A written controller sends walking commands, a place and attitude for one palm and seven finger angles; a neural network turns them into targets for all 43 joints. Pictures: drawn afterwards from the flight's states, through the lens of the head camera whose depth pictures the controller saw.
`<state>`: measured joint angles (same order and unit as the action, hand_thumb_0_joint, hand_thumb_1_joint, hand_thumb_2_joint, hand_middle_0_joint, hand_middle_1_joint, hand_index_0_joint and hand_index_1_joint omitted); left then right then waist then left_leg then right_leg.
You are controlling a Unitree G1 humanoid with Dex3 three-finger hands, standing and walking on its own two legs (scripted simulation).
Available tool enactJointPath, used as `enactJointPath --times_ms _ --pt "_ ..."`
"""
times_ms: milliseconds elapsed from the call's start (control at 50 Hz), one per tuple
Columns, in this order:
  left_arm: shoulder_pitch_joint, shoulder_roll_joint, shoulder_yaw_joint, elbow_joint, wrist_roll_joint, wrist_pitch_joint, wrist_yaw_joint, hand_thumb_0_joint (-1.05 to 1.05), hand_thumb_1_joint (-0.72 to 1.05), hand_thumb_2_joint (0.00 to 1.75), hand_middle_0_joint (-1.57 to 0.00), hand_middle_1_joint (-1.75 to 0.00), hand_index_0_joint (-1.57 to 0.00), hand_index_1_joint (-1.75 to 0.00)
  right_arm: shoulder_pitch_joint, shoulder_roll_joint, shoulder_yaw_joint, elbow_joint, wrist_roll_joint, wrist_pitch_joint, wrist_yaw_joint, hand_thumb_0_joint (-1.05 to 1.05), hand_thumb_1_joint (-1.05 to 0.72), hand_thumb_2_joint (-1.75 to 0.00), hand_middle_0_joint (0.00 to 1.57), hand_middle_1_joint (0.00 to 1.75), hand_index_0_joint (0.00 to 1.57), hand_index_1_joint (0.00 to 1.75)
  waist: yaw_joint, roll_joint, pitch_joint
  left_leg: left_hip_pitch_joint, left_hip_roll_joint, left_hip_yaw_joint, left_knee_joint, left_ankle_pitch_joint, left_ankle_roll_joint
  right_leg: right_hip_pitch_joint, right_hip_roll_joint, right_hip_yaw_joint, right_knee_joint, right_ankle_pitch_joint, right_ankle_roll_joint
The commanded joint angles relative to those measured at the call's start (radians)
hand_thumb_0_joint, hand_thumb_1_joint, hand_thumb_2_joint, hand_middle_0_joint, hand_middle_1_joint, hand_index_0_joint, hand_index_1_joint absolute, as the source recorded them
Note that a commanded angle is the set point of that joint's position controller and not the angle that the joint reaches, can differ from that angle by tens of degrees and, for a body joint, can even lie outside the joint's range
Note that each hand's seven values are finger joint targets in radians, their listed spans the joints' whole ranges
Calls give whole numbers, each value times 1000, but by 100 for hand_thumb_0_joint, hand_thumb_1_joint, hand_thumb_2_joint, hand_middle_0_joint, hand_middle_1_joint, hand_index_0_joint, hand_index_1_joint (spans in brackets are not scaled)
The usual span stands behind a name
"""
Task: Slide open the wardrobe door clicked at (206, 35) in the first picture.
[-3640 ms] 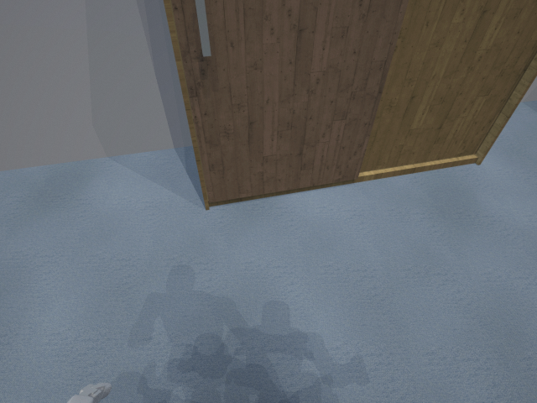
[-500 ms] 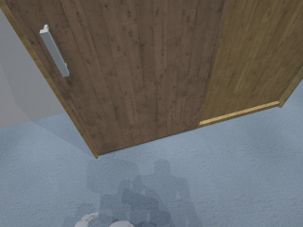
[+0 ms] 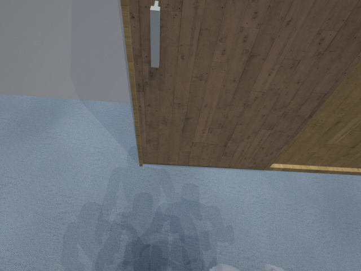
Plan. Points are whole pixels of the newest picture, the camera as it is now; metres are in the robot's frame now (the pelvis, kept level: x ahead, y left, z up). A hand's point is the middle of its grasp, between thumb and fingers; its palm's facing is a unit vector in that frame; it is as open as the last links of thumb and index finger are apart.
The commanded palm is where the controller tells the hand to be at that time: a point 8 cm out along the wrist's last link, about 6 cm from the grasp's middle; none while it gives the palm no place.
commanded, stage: take the last steps up to it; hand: left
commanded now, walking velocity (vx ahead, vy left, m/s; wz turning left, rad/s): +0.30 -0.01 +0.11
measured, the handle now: (155, 35) +0.72 +0.16 +0.12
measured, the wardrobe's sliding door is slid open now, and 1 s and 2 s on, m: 0.00 0.00 0.00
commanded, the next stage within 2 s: come to a stop and stand still in 0.90 s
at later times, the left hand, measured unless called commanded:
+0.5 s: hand out of the picture +0.13 +0.13 -0.16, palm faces +0.05 -0.98 -0.21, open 7.4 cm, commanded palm none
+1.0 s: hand out of the picture +0.07 +0.11 -0.18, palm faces +0.23 -0.97 -0.11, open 7.4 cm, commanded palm none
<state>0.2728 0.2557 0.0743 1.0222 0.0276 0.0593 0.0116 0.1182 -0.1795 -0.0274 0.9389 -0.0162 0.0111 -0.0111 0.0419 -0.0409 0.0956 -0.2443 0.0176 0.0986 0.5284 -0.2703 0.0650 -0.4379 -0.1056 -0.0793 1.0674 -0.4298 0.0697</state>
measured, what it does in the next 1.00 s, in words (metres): walks ahead: right foot, then left foot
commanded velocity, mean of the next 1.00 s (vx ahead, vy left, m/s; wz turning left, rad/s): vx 0.24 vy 0.00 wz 0.05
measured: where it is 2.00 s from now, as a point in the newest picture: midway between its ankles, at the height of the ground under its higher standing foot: outside the picture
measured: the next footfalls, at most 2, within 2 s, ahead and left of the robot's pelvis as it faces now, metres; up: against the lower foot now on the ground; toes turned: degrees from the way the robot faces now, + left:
right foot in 0.44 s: +0.12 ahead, -0.15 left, +0.00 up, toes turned -4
left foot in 0.96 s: +0.31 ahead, +0.11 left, +0.00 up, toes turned +12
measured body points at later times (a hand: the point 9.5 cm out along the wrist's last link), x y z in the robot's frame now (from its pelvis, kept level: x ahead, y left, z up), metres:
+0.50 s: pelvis +0.06 -0.05 -0.01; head +0.05 -0.08 +0.44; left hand +0.13 +0.18 -0.14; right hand -0.03 -0.27 -0.17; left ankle +0.02 +0.07 -0.72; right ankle +0.09 -0.15 -0.74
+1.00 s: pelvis +0.21 +0.00 -0.02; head +0.24 +0.01 +0.43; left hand +0.06 +0.16 -0.16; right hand +0.36 -0.21 -0.15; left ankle +0.27 +0.10 -0.74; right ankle +0.09 -0.15 -0.72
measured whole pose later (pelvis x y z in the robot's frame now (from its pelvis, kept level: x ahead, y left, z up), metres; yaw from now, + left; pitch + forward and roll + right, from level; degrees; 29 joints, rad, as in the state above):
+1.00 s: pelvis +0.21 +0.00 -0.02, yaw +5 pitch -1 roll -1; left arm 0.50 0.08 0.02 1.19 0.02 -0.04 0.02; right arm 0.08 -0.16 -0.04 1.00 -0.02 -0.05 0.01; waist 0.07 -0.01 0.08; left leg -0.38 0.04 0.12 0.60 -0.21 0.05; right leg -0.07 -0.08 -0.12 0.66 -0.49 0.03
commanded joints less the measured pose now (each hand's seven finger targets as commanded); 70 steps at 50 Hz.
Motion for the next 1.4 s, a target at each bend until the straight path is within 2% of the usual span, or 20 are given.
enactJointPath --times_ms 0,260,320,380,400,440,460,480,520,580,820,860,900,920,960,980,1040,1080,1220,1380 --pt "26 45 -1 -42 -2 -36 -5 0 90 90 -20 -30 -20 -30 121 -172 -40 -12 6 -32 -18 0 -90 -90 20 30 20 30 -50 137 -156 219 224 -221 -261 343 67 -111 -2 54 58 103 11" --pt "-111 -8 -15 -69 1 -57 -25 0 90 90 -20 -30 -20 -30 283 -140 -50 97 -12 -54 -19 0 -90 -90 20 30 20 30 -87 154 11 116 263 -346 -406 -194 127 -71 -7 37 -298 67 -27" --pt "-99 -27 -14 -65 -1 -65 -26 0 90 90 -20 -30 -20 -30 277 -145 -53 112 -14 -51 -15 0 -90 -90 20 30 20 30 -71 158 8 42 251 -326 -382 -220 115 47 23 13 -395 70 -39" --pt "29 -33 -6 -17 0 -78 -23 0 90 90 -20 -30 -20 -30 257 -124 -46 126 -11 -47 -13 0 -90 -90 20 30 20 30 -8 101 -16 -87 190 -252 -252 -256 63 301 65 -22 -579 164 -45" --pt "97 -7 0 10 3 -88 -16 0 90 90 -20 -30 -20 -30 257 -97 -42 129 -6 -49 -10 0 -90 -90 20 30 20 30 19 22 -36 -167 133 -200 -129 -260 31 425 37 25 -656 138 -56" --pt "249 132 25 37 1 -98 3 0 90 90 -20 -30 -20 -30 213 -37 -27 74 -1 -51 2 0 -90 -90 20 30 20 30 79 -311 -28 -456 -16 -21 361 -312 -36 532 -330 542 -940 -258 -204" --pt "224 108 20 31 -9 -94 9 0 90 90 -20 -30 -20 -30 173 -72 -42 65 -13 -45 7 0 -90 -90 20 30 20 30 60 -168 31 -470 27 -83 471 -254 -34 413 -343 543 -991 -344 -231" --pt "162 79 16 24 -12 -106 9 0 90 90 -20 -30 -20 -30 189 -65 -47 81 -14 -40 13 0 -90 -90 20 30 20 30 25 -202 52 -444 58 -96 525 -158 -33 325 -297 504 -1000 -336 -209" --pt "95 3 -4 12 -11 -116 10 0 90 90 -20 -30 -20 -30 229 -40 -50 113 -15 -30 18 0 -90 -90 20 30 20 30 -28 -85 75 -391 90 -96 568 -40 -49 245 -242 346 -979 -157 -186" --pt "119 -34 -18 22 -11 -134 10 0 90 90 -20 -30 -20 -30 264 0 -45 133 -16 -22 23 0 -90 -90 20 30 20 30 -53 -26 42 -359 92 -73 556 61 -75 257 -164 169 -951 137 -170" --pt "274 -18 -32 116 0 -143 21 0 90 90 -20 -30 -20 -30 -30 7 -23 25 -2 -35 37 0 -90 -90 20 30 20 30 8 -96 51 -317 67 3 197 76 -78 398 -176 77 -839 669 -192" --pt "263 -6 -25 119 3 -137 24 0 90 90 -20 -30 -20 -30 -27 4 -21 22 0 -43 36 0 -90 -90 20 30 20 30 1 -114 39 -226 52 5 132 43 -58 385 -186 74 -790 711 -187" --pt "239 1 -21 118 -3 -131 26 0 90 90 -20 -30 -20 -30 102 -23 -26 63 -3 -53 22 0 -90 -90 20 30 20 30 -61 -88 -35 -14 4 33 -7 117 -43 362 -136 20 -618 791 -152" --pt "240 -10 -23 118 -8 -129 25 0 90 90 -20 -30 -20 -30 222 -66 -34 99 -8 -60 13 0 -90 -90 20 30 20 30 -108 -25 -124 167 24 12 -70 209 -34 318 -95 -5 -450 708 -126" --pt "293 -83 -37 91 -21 -123 20 0 90 90 -20 -30 -20 -30 380 -227 -65 123 -5 -63 -7 0 -90 -90 20 30 20 30 -131 326 -315 502 426 -429 -123 607 136 -43 85 -50 19 -187 -59" --pt "252 -63 -31 78 -12 -116 26 0 90 90 -20 -30 -20 -30 344 -211 -56 116 4 -51 -11 0 -90 -90 20 30 20 30 -120 222 -266 405 439 -383 -161 549 172 -59 53 20 116 -206 -82" --pt "178 -104 -38 104 -16 -89 24 0 90 90 -20 -30 -20 -30 126 -72 -13 77 3 -62 -30 0 -90 -90 20 30 20 30 -42 75 -65 52 342 -199 -213 745 104 29 -29 83 14 -34 -40" --pt "215 -114 -37 109 -15 -61 25 0 90 90 -20 -30 -20 -30 98 -70 -7 82 4 -62 -37 0 -90 -90 20 30 20 30 -16 110 -76 17 303 -123 -221 825 71 104 -11 78 -80 22 -22" --pt "92 -33 9 -7 1 6 20 0 90 90 -20 -30 -20 -30 107 -124 -51 60 -2 -22 -53 0 -90 -90 20 30 20 30 -31 165 -110 76 340 -133 -187 773 119 -32 44 99 14 46 -21" --pt "-34 -27 -5 -98 -7 -15 17 0 90 90 -20 -30 -20 -30 104 -153 -69 39 -17 -1 -25 0 -90 -90 20 30 20 30 -54 263 -118 63 287 -142 -145 537 88 110 61 34 -334 23 -40"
